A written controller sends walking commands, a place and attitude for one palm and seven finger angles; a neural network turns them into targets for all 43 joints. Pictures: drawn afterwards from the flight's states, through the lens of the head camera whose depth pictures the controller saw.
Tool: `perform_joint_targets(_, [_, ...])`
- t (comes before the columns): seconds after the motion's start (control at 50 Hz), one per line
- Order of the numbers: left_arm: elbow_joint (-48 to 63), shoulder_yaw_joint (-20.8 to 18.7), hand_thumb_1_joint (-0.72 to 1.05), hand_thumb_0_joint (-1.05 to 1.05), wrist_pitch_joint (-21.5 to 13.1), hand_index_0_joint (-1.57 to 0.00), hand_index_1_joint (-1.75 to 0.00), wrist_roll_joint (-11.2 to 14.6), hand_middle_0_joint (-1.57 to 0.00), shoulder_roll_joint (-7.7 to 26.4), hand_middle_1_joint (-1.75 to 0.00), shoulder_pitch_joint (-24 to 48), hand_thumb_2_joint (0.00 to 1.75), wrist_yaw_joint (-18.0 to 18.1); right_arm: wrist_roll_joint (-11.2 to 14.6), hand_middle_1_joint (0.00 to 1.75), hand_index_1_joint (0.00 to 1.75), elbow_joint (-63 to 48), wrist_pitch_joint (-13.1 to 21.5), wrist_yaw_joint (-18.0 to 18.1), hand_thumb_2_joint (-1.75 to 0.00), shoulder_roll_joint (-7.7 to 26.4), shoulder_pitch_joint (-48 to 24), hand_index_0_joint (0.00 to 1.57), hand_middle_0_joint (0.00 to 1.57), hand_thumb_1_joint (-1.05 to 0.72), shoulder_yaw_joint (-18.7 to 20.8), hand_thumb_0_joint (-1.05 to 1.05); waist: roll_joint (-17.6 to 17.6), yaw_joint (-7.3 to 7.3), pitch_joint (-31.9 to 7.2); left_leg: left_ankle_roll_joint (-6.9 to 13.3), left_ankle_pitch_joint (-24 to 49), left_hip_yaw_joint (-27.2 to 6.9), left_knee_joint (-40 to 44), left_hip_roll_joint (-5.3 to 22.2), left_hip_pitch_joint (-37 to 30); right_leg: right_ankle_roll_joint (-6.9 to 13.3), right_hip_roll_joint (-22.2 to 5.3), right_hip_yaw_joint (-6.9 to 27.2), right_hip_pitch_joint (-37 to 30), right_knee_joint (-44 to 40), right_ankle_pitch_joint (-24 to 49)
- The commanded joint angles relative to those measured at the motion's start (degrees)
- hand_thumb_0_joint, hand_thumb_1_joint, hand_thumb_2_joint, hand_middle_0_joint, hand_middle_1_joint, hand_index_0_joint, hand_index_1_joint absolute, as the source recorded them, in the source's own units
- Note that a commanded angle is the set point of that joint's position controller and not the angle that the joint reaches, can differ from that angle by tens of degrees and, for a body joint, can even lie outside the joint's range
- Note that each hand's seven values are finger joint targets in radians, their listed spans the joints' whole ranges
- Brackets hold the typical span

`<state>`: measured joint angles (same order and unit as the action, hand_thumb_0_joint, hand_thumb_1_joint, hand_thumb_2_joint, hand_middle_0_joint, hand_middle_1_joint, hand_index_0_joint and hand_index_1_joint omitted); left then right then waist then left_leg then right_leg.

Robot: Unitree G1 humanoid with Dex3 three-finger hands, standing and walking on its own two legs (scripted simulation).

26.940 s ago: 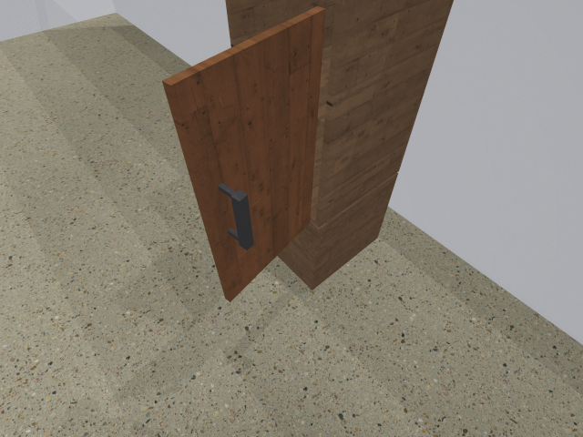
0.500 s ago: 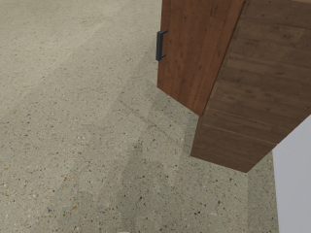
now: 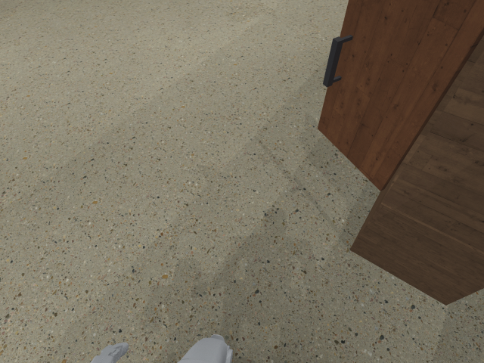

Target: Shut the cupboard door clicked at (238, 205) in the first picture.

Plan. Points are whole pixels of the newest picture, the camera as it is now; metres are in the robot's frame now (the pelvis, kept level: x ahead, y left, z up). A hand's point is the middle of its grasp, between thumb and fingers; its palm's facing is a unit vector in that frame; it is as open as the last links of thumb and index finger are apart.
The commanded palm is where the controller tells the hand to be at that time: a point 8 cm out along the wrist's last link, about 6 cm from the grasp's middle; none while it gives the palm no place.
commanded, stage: walk to a spot facing it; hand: left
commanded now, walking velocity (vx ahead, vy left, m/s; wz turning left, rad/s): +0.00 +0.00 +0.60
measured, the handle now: (337, 61) +0.89 -0.26 -0.03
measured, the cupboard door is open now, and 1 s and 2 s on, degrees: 64 64 64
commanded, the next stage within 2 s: turn to face it in 1.62 s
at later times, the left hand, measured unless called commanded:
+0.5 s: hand out of the picture +0.04 +0.23 -0.15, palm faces +0.32 -0.91 -0.27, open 7.4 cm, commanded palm none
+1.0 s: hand out of the picture -0.02 +0.16 -0.18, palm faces +0.69 -0.70 -0.17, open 7.4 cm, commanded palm none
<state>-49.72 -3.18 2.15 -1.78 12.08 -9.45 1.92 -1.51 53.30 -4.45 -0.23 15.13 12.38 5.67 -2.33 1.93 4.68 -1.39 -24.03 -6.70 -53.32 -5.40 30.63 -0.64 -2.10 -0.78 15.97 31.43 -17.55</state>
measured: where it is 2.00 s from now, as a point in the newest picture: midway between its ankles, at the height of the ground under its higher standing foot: (175, 297)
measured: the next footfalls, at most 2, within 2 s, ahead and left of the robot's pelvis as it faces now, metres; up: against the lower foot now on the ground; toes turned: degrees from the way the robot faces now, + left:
left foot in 0.24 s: +0.01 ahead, +0.15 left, +0.00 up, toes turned +14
right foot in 0.54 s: +0.14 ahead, -0.09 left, +0.00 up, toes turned +17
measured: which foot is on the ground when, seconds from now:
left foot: up 0.00-0.22, down 0.24-0.54, up 0.56-0.98, down 1.00-1.00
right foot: down 0.00-0.24, up 0.26-0.52, down 0.54-1.00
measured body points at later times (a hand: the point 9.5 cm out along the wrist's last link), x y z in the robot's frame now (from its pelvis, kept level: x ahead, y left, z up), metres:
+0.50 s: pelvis +0.03 +0.00 +0.00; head +0.08 +0.01 +0.45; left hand +0.02 +0.28 -0.13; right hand +0.17 -0.21 -0.15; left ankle -0.02 +0.14 -0.73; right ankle +0.08 -0.11 -0.71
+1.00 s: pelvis +0.15 +0.08 -0.01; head +0.19 +0.13 +0.43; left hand -0.05 +0.20 -0.16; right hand +0.42 -0.01 -0.14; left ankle +0.16 +0.20 -0.74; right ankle +0.11 -0.10 -0.72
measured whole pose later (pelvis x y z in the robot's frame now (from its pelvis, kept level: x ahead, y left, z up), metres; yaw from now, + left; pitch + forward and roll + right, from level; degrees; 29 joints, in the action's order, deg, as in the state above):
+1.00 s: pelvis +0.15 +0.08 -0.01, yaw +40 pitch +1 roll +0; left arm -58.1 -2.7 -2.0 -1.7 8.3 -26.6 -0.2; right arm -2.0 49.8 0.2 -3.2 13.1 4.1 2.5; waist 1.0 -1.9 6.9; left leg 4.8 -12.6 8.4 -35.3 1.0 24.8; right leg -4.1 -11.6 -20.4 2.4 38.0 -27.7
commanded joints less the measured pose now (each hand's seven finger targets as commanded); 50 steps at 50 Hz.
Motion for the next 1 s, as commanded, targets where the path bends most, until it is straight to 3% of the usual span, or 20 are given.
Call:
perform_joint_targets(0.0, [4.81, -2.29, 0.9, 0.0, -2.29, -0.2, -0.3, -0.12, -0.2, 8.97, -0.3, 3.27, 0.9, 0.4, 0.18, 0.3, 0.3, -4.64, 1.19, -1.34, -0.9, 2.93, 1.85, 0.2, 0.2, -0.9, 0.58, 0.0, 13.52, 1.66, -1.79, -1.7, 0.46, 4.68, -14.57, 5.66, 1.44, 8.34, -14.78, 5.49, -0.18, -13.08, 10.72])
perform_joint_targets(0.1, [2.27, -3.63, 0.9, 0.0, -2.27, -0.2, -0.3, -0.36, -0.2, 12.65, -0.3, -6.0, 0.9, 0.31, 0.81, 0.3, 0.3, -6.85, 1.92, -1.53, -0.9, 1.13, -4.64, 0.2, 0.2, -0.9, -0.95, 0.0, 14.06, -3.65, -4.96, -1.88, -3.09, 10.75, 6.17, 5.17, -3.83, 7.83, -16.73, 0.94, -11.37, -5.39, 33.11])
perform_joint_targets(0.18, [2.02, -4.03, 0.9, 0.0, -1.72, -0.2, -0.3, 0.44, -0.2, 12.8, -0.3, -6.47, 0.9, -0.01, 0.71, 0.3, 0.3, -5.58, 2.88, -1.28, -0.9, 3.96, 0.66, 0.2, 0.2, -0.9, -0.68, 0.0, 11.08, -0.93, -8.61, -0.43, 12.52, 10.8, 27.58, 5.26, -18.84, 2.37, -15.42, -4.2, -7.82, 5.85, 31.3])
perform_joint_targets(0.2, [3.27, -3.61, 0.9, 0.0, -1.3, -0.2, -0.3, 0.92, -0.2, 10.07, -0.3, -7.85, 0.9, -0.26, 0.16, 0.3, 0.3, -5.09, 3.44, -1.11, -0.9, 9.26, 3.31, 0.2, 0.2, -0.9, 0.42, 0.0, -3.0, 0.23, -11.91, 3.47, 30.21, -2.12, 30.27, 15.84, -29.2, -1.46, -10.51, -8.07, 3.46, 16.08, 13.95])
perform_joint_targets(0.22, [5.79, -2.01, 0.9, 0.0, -1.17, -0.2, -0.3, 0.98, -0.2, 5.92, -0.3, -5.53, 0.9, -0.51, 0.0, 0.3, 0.3, -4.4, 3.24, -0.47, -0.9, 14.39, 6.83, 0.2, 0.2, -0.9, 1.73, 0.0, -17.27, 2.21, -11.69, 11.86, 54.85, -17.21, 30.54, 28.61, -33.42, -4.1, -4.18, -7.01, 16.01, 25.94, -21.58])
perform_joint_targets(0.24, [8.03, -1.52, 0.9, 0.0, -0.77, -0.2, -0.3, 0.45, -0.2, 6.85, -0.3, -0.34, 0.9, -0.25, -0.27, 0.3, 0.3, -3.19, 3.01, 0.37, -0.9, 14.04, 10.13, 0.2, 0.2, -0.9, 1.43, 0.0, -8.53, 4.1, -10.44, 15.15, 51.63, -17.32, 29.17, 29.84, -32.41, -3.14, -4.56, -1.87, 18.16, 31.3, -20.56])
perform_joint_targets(0.32, [5.74, -2.3, 0.9, 0.0, -1.22, -0.2, -0.3, 0.66, -0.2, 6.35, -0.3, 1.83, 0.9, -1.52, -0.62, 0.3, 0.3, -4.2, 3.91, 1.45, -0.9, 9.45, 3.69, 0.2, 0.2, -0.9, -0.3, 0.0, -8.79, 1.37, -7.59, 10.72, 26.79, -10.73, 31.9, 19.17, -27.53, -3.15, -3.53, -0.08, 18.69, 31.04, -9.17])
perform_joint_targets(0.4, [5.32, -2.18, 0.9, 0.0, -1.71, -0.2, -0.3, 0.48, -0.2, 6.17, -0.3, 1.81, 0.9, -2.95, -0.67, 0.3, 0.3, -4.47, 4.1, 0.9, -0.9, 10.16, 1.11, 0.2, 0.2, -0.9, -0.08, 0.0, -8.28, 0.44, -4.82, 10.33, 3.26, -11.54, 36.02, 16.51, -20.71, -2.77, -1.37, -2.33, 12.53, 16.73, -8.06])
perform_joint_targets(0.48, [1.69, -3.11, 0.9, 0.0, -2.69, -0.2, -0.3, 0.15, -0.2, 7.55, -0.3, -10.65, 0.9, -3.21, -0.21, 0.3, 0.3, -5.77, 3.77, 0.53, -0.9, 8.8, -4.44, 0.2, 0.2, -0.9, 0.03, 0.0, -2.99, -6.1, -4.56, 7.49, -10.83, -9.24, 28.46, 10.82, -1.79, -2.33, 1.77, -4.45, -13.14, -1.1, -1.44])
perform_joint_targets(0.5, [0.45, -4.04, 0.9, 0.0, -3.44, -0.2, -0.3, -0.55, -0.2, 11.47, -0.3, -16.52, 0.9, -2.53, 0.47, 0.3, 0.3, -6.76, 4.03, 0.33, -0.9, 5.16, -4.8, 0.2, 0.2, -0.9, -0.63, 0.0, 9.25, -8.91, -5.63, 4.53, -13.75, -3.07, 14.67, 4.41, 9.37, -0.15, -7.63, 6.87, -23.27, -11.71, -14.04])
perform_joint_targets(0.52, [0.67, -4.38, 0.9, 0.0, -3.44, -0.2, -0.3, -0.74, -0.2, 15.87, -0.3, -18.36, 0.9, -1.7, 0.66, 0.3, 0.3, -8.73, 4.49, 0.12, -0.9, 1.5, -5.44, 0.2, 0.2, -0.9, -1.37, 0.0, 24.11, -10.18, -4.77, 1.83, -14.29, 4.25, -4.8, -0.34, 15.89, 5.47, -23.93, 29.16, -22.4, -23.25, -27.87])
perform_joint_targets(0.54, [1.43, -4.14, 0.9, 0.0, -3.48, -0.2, -0.3, 0.0, -0.2, 14.94, -0.3, -15.76, 0.9, -1.19, -0.08, 0.3, 0.3, -8.87, 4.12, -0.32, -0.9, 4.65, -5.7, 0.2, 0.2, -0.9, -0.53, 0.0, 17.74, -7.26, -1.55, 1.74, -10.18, 1.41, -15.1, 4.47, 15.1, 8.55, -27.54, 33.53, -14.21, -26.24, -34.03])
perform_joint_targets(0.56, [2.21, -3.98, 0.9, 0.0, -3.87, -0.2, -0.3, -0.12, -0.2, 13.41, -0.3, -11.32, 0.9, -0.96, -0.48, 0.3, 0.3, -8.05, 4.17, -0.67, -0.9, 3.94, -5.83, 0.2, 0.2, -0.9, -0.2, 0.0, 15.97, -5.13, 1.04, 1.7, -5.07, 0.14, -19.89, 6.71, 15.44, 8.99, -26.39, 32.38, -8.63, -26.25, -34.1])
perform_joint_targets(0.6, [2.56, -2.5, 0.9, 0.0, -4.98, -0.2, -0.3, -0.03, -0.2, 8.06, -0.3, -5.41, 0.9, -1.19, -0.72, 0.3, 0.3, -5.59, 3.57, -1.9, -0.9, 2.4, -4.23, 0.2, 0.2, -0.9, -0.32, 0.0, 9.63, -1.22, 2.64, 0.64, 5.99, 2.5, -20.09, 9.3, 10.51, 5.62, -19.99, 12.37, -2.51, -23.53, -17.26])
perform_joint_targets(0.66, [0.57, -2.2, 0.9, 0.0, -6.05, -0.2, -0.3, 0.05, -0.2, 5.86, -0.3, -8.38, 0.9, -1.08, -0.26, 0.3, 0.3, -4.1, 3.09, -2.7, -0.9, -0.08, -2.29, 0.2, 0.2, -0.9, -0.75, 0.0, 11.32, -1.14, -0.35, -0.18, 10.42, 6.67, -14.44, 9.36, 7.88, 4.37, -15.85, -2.07, -7.68, -21.24, 2.3])
perform_joint_targets(0.84, [-5.3, -2.37, 0.9, 0.0, -6.52, -0.2, -0.3, -0.2, -0.2, 6.49, -0.3, -18.95, 0.9, -0.88, -0.22, 0.3, 0.3, -7.52, 4.43, -3.54, -0.9, -2.06, -13.66, 0.2, 0.2, -0.9, -2.47, 0.0, 11.12, -5.46, -0.08, 2.23, 7.62, 13.51, 10.15, 9.15, 8.51, 4.92, -19.49, -10.92, -23.85, -14.43, 31.36])
perform_joint_targets(0.92, [-4.23, -2.92, 0.9, 0.0, -6.25, -0.2, -0.3, 0.24, -0.2, 9.82, -0.3, -15.28, 0.9, -1.13, -0.47, 0.3, 0.3, -5.42, 5.39, -2.62, -0.9, 0.66, -2.69, 0.2, 0.2, -0.9, -1.85, 0.0, 10.82, 0.83, -6.08, 5.89, 6.4, 19.14, 17.93, 2.54, -13.98, 3.23, -18.49, -17.14, -17.37, 1.87, 47.61])
perform_joint_targets(0.94, [-3.9, -2.7, 0.9, 0.0, -6.01, -0.2, -0.3, 0.54, -0.2, 9.6, -0.3, -14.25, 0.9, -1.45, -0.77, 0.3, 0.3, -3.34, 5.5, -2.17, -0.9, 3.69, 5.17, 0.2, 0.2, -0.9, -1.0, 0.0, 7.14, 5.04, -9.84, 7.21, 10.03, 16.38, 22.36, 3.97, -29.01, 1.36, -16.99, -17.94, -7.59, 15.1, 38.53])
perform_joint_targets(0.96, [-1.5, -2.57, 0.9, 0.0, -5.88, -0.2, -0.3, 1.06, -0.2, 6.74, -0.3, -14.64, 0.9, -2.36, -1.43, 0.3, 0.3, -2.0, 5.86, -1.26, -0.9, 11.61, 13.27, 0.2, 0.2, -0.9, 0.99, 0.0, -7.72, 8.23, -17.0, 14.07, 12.03, -8.07, 25.56, 19.83, -45.1, -1.88, -9.14, -17.43, 10.57, 34.1, 7.47])
perform_joint_targets(0.98, [2.57, -1.76, 0.9, 0.0, -5.92, -0.2, -0.3, 1.13, -0.2, 5.66, -0.3, -7.98, 0.9, -2.55, -0.49, 0.3, 0.3, -0.52, 5.79, -0.37, -0.9, 16.1, 17.72, 0.2, 0.2, -0.9, 1.83, 0.0, -8.75, 9.5, -18.07, 19.75, 21.86, -24.87, 32.41, 30.89, -49.04, -1.97, -4.29, -8.66, 23.89, 45.45, -16.13])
